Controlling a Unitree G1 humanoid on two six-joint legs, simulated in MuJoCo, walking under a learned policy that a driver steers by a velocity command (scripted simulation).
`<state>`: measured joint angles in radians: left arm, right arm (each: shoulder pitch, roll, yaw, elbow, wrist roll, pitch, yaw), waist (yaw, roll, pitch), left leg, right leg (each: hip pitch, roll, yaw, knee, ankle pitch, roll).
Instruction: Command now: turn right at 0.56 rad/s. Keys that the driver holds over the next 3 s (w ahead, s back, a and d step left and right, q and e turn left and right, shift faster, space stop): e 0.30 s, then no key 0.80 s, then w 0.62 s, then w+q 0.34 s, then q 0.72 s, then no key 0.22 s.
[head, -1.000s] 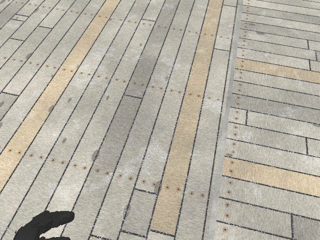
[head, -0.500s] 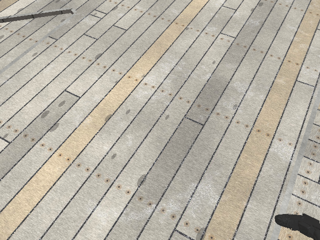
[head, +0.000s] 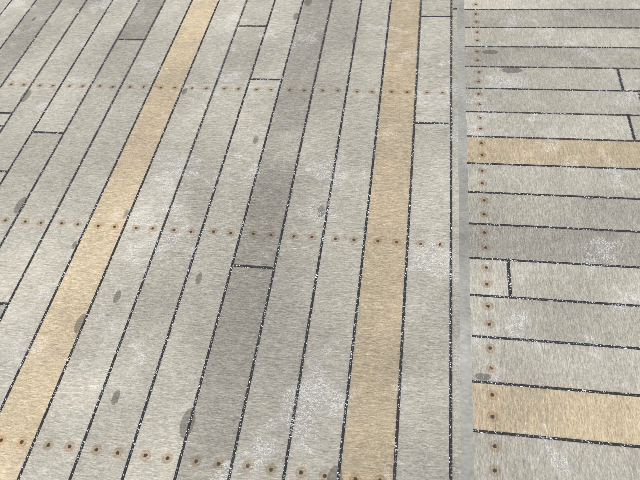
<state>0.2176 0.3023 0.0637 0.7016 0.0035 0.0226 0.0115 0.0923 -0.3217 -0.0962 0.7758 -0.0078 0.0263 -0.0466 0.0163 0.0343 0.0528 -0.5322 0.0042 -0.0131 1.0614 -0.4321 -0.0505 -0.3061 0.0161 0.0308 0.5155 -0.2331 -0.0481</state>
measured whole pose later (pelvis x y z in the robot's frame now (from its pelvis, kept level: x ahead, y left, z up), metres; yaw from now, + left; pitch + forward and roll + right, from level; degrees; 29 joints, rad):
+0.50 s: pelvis +0.02 +0.04 +0.00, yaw -15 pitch +1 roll +0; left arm 0.17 0.36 0.09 0.68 -0.01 0.05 0.04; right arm 0.14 -0.27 -0.06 0.79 0.00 -0.01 -0.01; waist -0.01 -0.05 0.05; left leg -0.22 -0.01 -0.04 0.44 -0.23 0.01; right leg -0.45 0.11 0.17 1.05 -0.48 0.07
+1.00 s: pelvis +0.01 +0.00 +0.00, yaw -16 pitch -2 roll +0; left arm 0.20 0.24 0.02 0.78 0.02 0.00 0.01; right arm 0.16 -0.29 -0.03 0.95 -0.01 0.00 -0.02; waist -0.02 0.01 0.04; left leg -0.17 0.04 -0.04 0.45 -0.25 -0.06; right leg -0.16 0.03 0.05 0.49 -0.29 -0.02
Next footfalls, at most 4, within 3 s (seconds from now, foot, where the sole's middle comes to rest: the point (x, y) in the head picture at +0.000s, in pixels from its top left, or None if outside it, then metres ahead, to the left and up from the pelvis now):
0.34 left None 0.09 0.14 -0.78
0.68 right None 0.00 -0.11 -0.78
1.80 right None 0.40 -0.21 -0.78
2.30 left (374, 369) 0.69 -0.01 -0.78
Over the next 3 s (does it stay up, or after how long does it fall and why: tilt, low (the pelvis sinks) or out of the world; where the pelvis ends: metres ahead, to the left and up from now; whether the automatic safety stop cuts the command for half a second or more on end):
stays up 0.64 -0.13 0.00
